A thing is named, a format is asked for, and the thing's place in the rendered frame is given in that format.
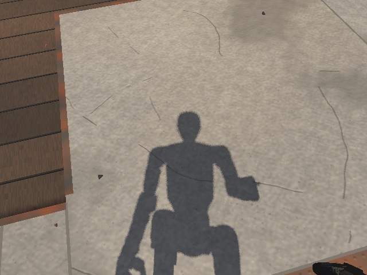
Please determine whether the right robot hand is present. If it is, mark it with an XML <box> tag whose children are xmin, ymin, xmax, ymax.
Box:
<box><xmin>313</xmin><ymin>262</ymin><xmax>366</xmax><ymax>275</ymax></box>

